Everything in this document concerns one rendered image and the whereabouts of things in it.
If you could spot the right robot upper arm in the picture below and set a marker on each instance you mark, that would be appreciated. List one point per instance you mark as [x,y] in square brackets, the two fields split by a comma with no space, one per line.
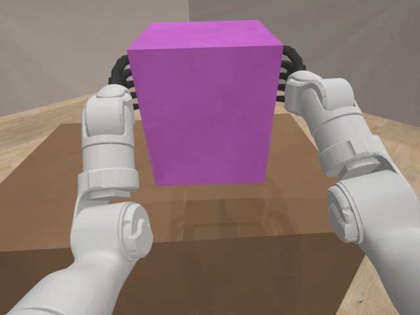
[378,212]

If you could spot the robot right forearm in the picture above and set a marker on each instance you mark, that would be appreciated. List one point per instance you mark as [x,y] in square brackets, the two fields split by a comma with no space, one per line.
[346,145]

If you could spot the robot left hand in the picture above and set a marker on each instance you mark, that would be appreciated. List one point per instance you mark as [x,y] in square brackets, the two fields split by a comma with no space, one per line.
[119,76]

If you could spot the carton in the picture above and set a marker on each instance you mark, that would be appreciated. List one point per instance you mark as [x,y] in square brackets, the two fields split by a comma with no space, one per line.
[206,93]

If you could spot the left robot upper arm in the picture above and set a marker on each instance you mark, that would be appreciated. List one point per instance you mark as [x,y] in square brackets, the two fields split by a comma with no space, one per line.
[107,242]

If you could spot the robot right hand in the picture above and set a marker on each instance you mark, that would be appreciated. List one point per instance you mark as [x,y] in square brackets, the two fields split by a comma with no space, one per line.
[295,65]

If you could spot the robot left forearm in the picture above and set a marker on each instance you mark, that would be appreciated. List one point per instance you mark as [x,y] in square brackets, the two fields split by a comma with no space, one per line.
[107,141]

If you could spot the pedestal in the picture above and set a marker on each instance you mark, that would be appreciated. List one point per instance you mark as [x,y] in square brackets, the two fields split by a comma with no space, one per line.
[218,249]

